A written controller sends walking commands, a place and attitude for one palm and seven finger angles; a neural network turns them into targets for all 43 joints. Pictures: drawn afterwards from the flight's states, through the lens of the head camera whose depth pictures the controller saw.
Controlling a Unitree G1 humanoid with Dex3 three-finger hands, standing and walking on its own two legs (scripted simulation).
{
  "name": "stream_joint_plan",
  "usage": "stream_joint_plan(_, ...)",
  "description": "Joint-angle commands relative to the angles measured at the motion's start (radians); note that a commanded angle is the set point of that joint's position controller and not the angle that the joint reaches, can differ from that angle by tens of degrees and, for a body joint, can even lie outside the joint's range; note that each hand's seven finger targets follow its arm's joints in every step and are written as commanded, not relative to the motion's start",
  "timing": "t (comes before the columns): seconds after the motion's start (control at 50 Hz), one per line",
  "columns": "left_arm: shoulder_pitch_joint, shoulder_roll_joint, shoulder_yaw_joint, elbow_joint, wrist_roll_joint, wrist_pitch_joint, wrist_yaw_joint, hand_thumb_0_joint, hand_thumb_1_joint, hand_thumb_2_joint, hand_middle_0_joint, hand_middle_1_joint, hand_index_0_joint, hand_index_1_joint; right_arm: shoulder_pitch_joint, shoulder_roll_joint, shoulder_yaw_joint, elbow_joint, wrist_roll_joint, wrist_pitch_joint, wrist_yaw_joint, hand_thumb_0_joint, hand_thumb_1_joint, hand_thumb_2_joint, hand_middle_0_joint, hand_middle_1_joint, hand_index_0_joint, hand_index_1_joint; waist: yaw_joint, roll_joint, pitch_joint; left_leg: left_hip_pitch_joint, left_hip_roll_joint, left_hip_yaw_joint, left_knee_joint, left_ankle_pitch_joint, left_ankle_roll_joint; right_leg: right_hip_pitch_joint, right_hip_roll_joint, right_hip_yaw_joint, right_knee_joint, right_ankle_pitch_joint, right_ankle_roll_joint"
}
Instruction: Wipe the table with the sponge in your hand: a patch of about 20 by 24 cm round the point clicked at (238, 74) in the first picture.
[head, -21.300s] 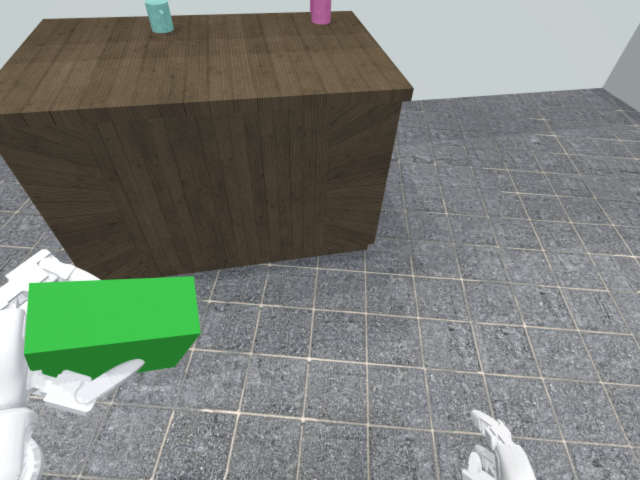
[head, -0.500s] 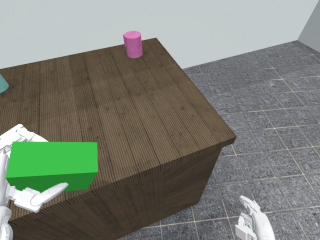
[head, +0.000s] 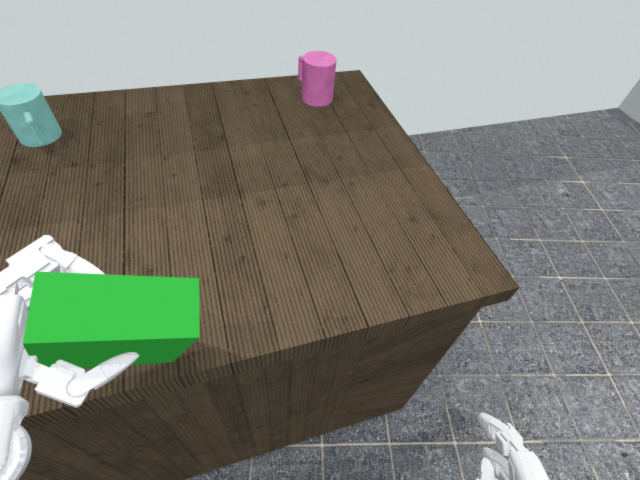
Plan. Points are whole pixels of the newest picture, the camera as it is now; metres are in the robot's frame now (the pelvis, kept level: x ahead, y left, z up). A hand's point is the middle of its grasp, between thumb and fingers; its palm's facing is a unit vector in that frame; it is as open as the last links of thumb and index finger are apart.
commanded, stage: come to a stop and stand still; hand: left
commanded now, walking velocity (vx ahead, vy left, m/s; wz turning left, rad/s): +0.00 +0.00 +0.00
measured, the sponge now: (141, 324) +0.23 +0.21 +0.11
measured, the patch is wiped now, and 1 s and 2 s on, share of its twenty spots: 0.00 0.00 0.00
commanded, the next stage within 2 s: look again from close up in 0.56 s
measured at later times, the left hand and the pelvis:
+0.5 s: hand (7, 313) +0.21 +0.30 +0.17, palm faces +0.38 -0.86 -0.34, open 10.0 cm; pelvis -0.02 +0.04 +0.00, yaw +0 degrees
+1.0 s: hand (44, 323) +0.20 +0.26 +0.16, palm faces +0.34 -0.87 -0.35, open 10.0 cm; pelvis -0.02 +0.02 +0.01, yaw +0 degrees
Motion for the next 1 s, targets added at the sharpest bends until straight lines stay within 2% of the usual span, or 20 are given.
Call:
stream_joint_plan(0.0,-0.162,0.210,0.172,-0.295,-0.018,-0.082,0.054,0.000,0.100,1.300,-1.200,-1.600,-1.200,-1.600,-0.088,-0.118,-0.048,-0.140,0.006,-0.065,-0.012,0.000,-0.900,-0.900,0.200,0.300,0.200,0.300,0.010,0.159,-0.184,0.074,0.054,-0.078,-0.101,0.108,0.017,0.053,-0.124,0.080,-0.069,0.147,0.013)
stream_joint_plan(0.06,-0.163,0.167,0.134,-0.308,-0.013,-0.087,0.054,0.000,0.100,1.300,-1.200,-1.600,-1.200,-1.600,-0.097,-0.121,-0.051,-0.139,0.007,-0.075,-0.003,0.000,-0.900,-0.900,0.200,0.300,0.200,0.300,0.008,0.148,-0.169,0.067,0.072,-0.107,-0.141,0.084,0.017,0.046,-0.113,0.066,-0.054,0.121,0.020)
stream_joint_plan(0.08,-0.152,0.156,0.122,-0.297,-0.013,-0.085,0.052,0.000,0.100,1.300,-1.200,-1.600,-1.200,-1.600,-0.113,-0.123,-0.051,-0.135,0.010,-0.076,-0.003,0.000,-0.900,-0.900,0.200,0.300,0.200,0.300,0.003,0.182,-0.178,0.096,0.082,-0.121,-0.160,0.087,0.021,0.024,-0.100,0.064,-0.029,0.100,0.021)
stream_joint_plan(0.12,-0.160,0.128,0.109,-0.268,-0.003,-0.083,0.050,0.000,0.100,1.300,-1.200,-1.600,-1.200,-1.600,-0.101,-0.121,-0.057,-0.137,0.007,-0.068,-0.001,0.000,-0.900,-0.900,0.200,0.300,0.200,0.300,0.003,0.148,-0.151,0.067,0.102,-0.143,-0.192,0.052,0.011,0.017,-0.097,0.056,-0.031,0.059,0.027)
stream_joint_plan(0.16,-0.164,0.124,0.113,-0.246,0.003,-0.080,0.048,0.000,0.100,1.300,-1.200,-1.600,-1.200,-1.600,-0.114,-0.117,-0.058,-0.140,0.006,-0.059,0.001,0.000,-0.900,-0.900,0.200,0.300,0.200,0.300,0.002,0.122,-0.133,0.041,0.110,-0.158,-0.220,-0.018,0.008,0.013,-0.093,0.059,-0.032,0.033,0.030)
stream_joint_plan(0.18,-0.168,0.136,0.123,-0.245,0.003,-0.080,0.047,0.000,0.100,1.300,-1.200,-1.600,-1.200,-1.600,-0.125,-0.122,-0.061,-0.138,0.009,-0.055,0.000,0.000,-0.900,-0.900,0.200,0.300,0.200,0.300,-0.004,0.158,-0.144,0.054,0.114,-0.170,-0.241,-0.045,0.003,0.003,-0.084,0.061,-0.009,0.011,0.031)
stream_joint_plan(0.22,-0.178,0.120,0.117,-0.238,0.008,-0.081,0.043,0.000,0.100,1.300,-1.200,-1.600,-1.200,-1.600,-0.121,-0.110,-0.059,-0.145,0.004,-0.044,-0.001,0.000,-0.900,-0.900,0.200,0.300,0.200,0.300,0.000,0.149,-0.129,0.025,0.126,-0.185,-0.263,-0.085,-0.004,0.006,-0.085,0.061,-0.004,0.007,0.034)
stream_joint_plan(0.34,-0.157,0.150,0.154,-0.281,-0.002,-0.084,0.034,0.000,0.100,1.300,-1.200,-1.600,-1.200,-1.600,-0.142,-0.091,-0.055,-0.158,0.002,-0.035,-0.002,0.000,-0.900,-0.900,0.200,0.300,0.200,0.300,0.003,0.127,-0.171,0.029,0.119,-0.171,-0.241,-0.046,-0.006,0.043,-0.097,0.066,-0.024,0.033,0.034)
stream_joint_plan(0.38,-0.151,0.172,0.169,-0.311,-0.006,-0.082,0.030,0.000,0.100,1.300,-1.200,-1.600,-1.200,-1.600,-0.153,-0.098,-0.057,-0.156,0.008,-0.039,-0.001,0.000,-0.900,-0.900,0.200,0.300,0.200,0.300,-0.004,0.163,-0.192,0.060,0.114,-0.165,-0.234,-0.010,-0.013,0.041,-0.099,0.072,-0.017,0.037,0.032)
stream_joint_plan(0.4,-0.136,0.132,0.139,-0.303,-0.008,-0.085,0.026,0.000,0.100,1.300,-1.200,-1.600,-1.200,-1.600,-0.144,-0.084,-0.054,-0.154,0.006,-0.040,-0.002,0.000,-0.900,-0.900,0.200,0.300,0.200,0.300,-0.003,0.173,-0.179,0.050,0.118,-0.167,-0.237,-0.004,-0.015,0.037,-0.099,0.065,-0.018,0.036,0.032)
stream_joint_plan(0.48,-0.120,0.173,0.173,-0.305,-0.016,-0.078,0.027,0.000,0.100,1.300,-1.200,-1.600,-1.200,-1.600,-0.154,-0.092,-0.058,-0.163,0.013,-0.043,-0.007,0.000,-0.900,-0.900,0.200,0.300,0.200,0.300,-0.004,0.157,-0.184,0.061,0.103,-0.152,-0.217,0.005,-0.015,0.045,-0.113,0.077,-0.045,0.040,0.030)
stream_joint_plan(0.5,-0.106,0.130,0.144,-0.285,-0.015,-0.080,0.023,0.000,0.100,1.300,-1.200,-1.600,-1.200,-1.600,-0.142,-0.081,-0.055,-0.154,0.010,-0.042,-0.009,0.000,-0.900,-0.900,0.200,0.300,0.200,0.300,-0.005,0.137,-0.178,0.054,0.105,-0.149,-0.217,0.009,-0.015,0.049,-0.111,0.068,-0.053,0.050,0.030)
stream_joint_plan(0.58,-0.105,0.158,0.160,-0.292,-0.021,-0.071,0.022,0.000,0.100,1.300,-1.200,-1.600,-1.200,-1.600,-0.157,-0.093,-0.061,-0.169,0.023,-0.046,-0.016,0.000,-0.900,-0.900,0.200,0.300,0.200,0.300,-0.009,0.132,-0.172,0.081,0.086,-0.132,-0.192,0.002,-0.010,0.033,-0.127,0.093,-0.091,0.044,0.026)
stream_joint_plan(0.64,-0.089,0.119,0.135,-0.272,-0.024,-0.069,0.017,0.000,0.100,1.300,-1.200,-1.600,-1.200,-1.600,-0.152,-0.090,-0.058,-0.173,0.020,-0.047,-0.020,0.000,-0.900,-0.900,0.200,0.300,0.200,0.300,-0.011,0.096,-0.149,0.065,0.078,-0.120,-0.177,-0.027,0.003,0.029,-0.134,0.102,-0.130,0.039,0.024)
stream_joint_plan(0.68,-0.093,0.159,0.165,-0.289,-0.023,-0.059,0.023,0.000,0.100,1.300,-1.200,-1.600,-1.200,-1.600,-0.165,-0.094,-0.060,-0.179,0.026,-0.045,-0.027,0.000,-0.900,-0.900,0.200,0.300,0.200,0.300,-0.012,0.089,-0.156,0.087,0.071,-0.116,-0.164,-0.015,0.004,0.026,-0.140,0.117,-0.142,0.040,0.021)
stream_joint_plan(0.7,-0.083,0.108,0.132,-0.274,-0.023,-0.061,0.018,0.000,0.100,1.300,-1.200,-1.600,-1.200,-1.600,-0.157,-0.089,-0.055,-0.177,0.018,-0.041,-0.029,0.000,-0.900,-0.900,0.200,0.300,0.200,0.300,-0.013,0.073,-0.149,0.081,0.074,-0.108,-0.165,-0.023,0.008,0.027,-0.136,0.108,-0.151,0.037,0.023)
stream_joint_plan(0.78,-0.094,0.155,0.165,-0.297,-0.016,-0.050,0.023,0.000,0.100,1.300,-1.200,-1.600,-1.200,-1.600,-0.173,-0.096,-0.056,-0.191,0.025,-0.039,-0.036,0.000,-0.900,-0.900,0.200,0.300,0.200,0.300,-0.014,0.108,-0.143,0.092,0.073,-0.109,-0.165,-0.027,0.009,0.026,-0.138,0.120,-0.162,0.026,0.021)
stream_joint_plan(0.8,-0.081,0.111,0.135,-0.290,-0.015,-0.053,0.019,0.000,0.100,1.300,-1.200,-1.600,-1.200,-1.600,-0.164,-0.089,-0.050,-0.188,0.016,-0.035,-0.038,0.000,-0.900,-0.900,0.200,0.300,0.200,0.300,-0.015,0.107,-0.144,0.082,0.076,-0.102,-0.169,-0.033,0.014,0.038,-0.133,0.111,-0.165,0.030,0.022)
stream_joint_plan(0.88,-0.068,0.147,0.166,-0.300,-0.014,-0.039,0.022,0.000,0.100,1.300,-1.200,-1.600,-1.200,-1.600,-0.172,-0.094,-0.053,-0.198,0.022,-0.030,-0.043,0.000,-0.900,-0.900,0.200,0.300,0.200,0.300,-0.015,0.105,-0.148,0.104,0.072,-0.096,-0.154,0.005,0.011,0.040,-0.138,0.129,-0.175,0.055,0.019)
stream_joint_plan(0.98,-0.060,0.133,0.159,-0.291,-0.011,-0.025,0.019,0.000,0.100,1.300,-1.200,-1.600,-1.200,-1.600,-0.174,-0.094,-0.048,-0.204,0.019,-0.017,-0.050,0.000,-0.900,-0.900,0.200,0.300,0.200,0.300,-0.016,0.100,-0.152,0.121,0.080,-0.090,-0.162,0.041,0.013,0.054,-0.132,0.123,-0.174,0.087,0.022)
